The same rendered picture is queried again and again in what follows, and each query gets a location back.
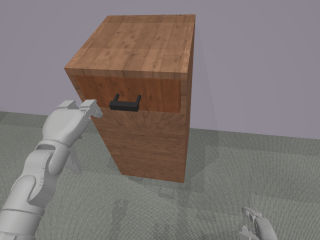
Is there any robot left hand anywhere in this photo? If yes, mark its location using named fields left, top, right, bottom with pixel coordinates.
left=42, top=99, right=103, bottom=174

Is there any handle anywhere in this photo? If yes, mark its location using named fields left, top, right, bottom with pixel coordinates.
left=109, top=93, right=141, bottom=112

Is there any drawer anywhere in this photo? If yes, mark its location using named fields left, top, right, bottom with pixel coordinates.
left=74, top=75, right=181, bottom=113

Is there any left robot forearm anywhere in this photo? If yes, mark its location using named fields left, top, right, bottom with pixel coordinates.
left=0, top=140, right=70, bottom=240

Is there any cabinet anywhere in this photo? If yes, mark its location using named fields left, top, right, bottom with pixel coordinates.
left=64, top=14, right=196, bottom=183

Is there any robot right hand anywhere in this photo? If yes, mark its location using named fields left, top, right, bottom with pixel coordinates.
left=239, top=206, right=278, bottom=240

